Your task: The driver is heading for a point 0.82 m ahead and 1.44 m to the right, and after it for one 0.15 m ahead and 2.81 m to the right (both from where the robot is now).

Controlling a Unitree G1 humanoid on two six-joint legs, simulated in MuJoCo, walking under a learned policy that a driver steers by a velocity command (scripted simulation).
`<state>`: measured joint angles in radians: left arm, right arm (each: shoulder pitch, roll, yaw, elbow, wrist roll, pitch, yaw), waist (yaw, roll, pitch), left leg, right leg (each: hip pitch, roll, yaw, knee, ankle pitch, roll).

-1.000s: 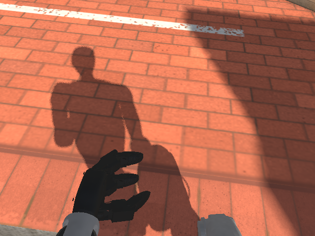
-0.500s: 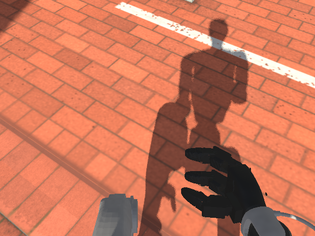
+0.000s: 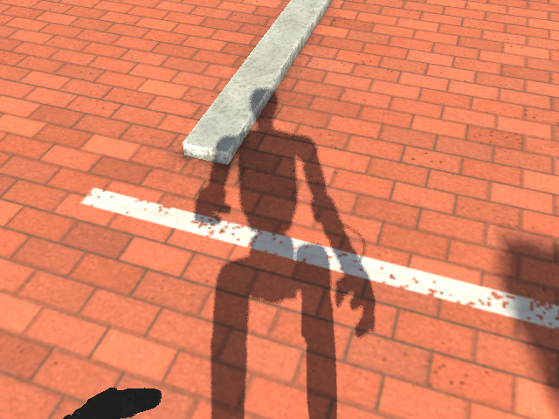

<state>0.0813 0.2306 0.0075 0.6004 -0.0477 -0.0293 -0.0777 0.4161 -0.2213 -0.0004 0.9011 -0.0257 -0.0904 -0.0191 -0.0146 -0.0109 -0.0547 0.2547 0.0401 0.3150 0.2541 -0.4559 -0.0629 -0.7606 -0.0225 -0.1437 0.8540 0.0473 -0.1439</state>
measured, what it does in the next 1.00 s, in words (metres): walks ahead, turning right: right foot, then left foot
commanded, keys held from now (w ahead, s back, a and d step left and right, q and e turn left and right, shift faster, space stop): w+e+shift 1.00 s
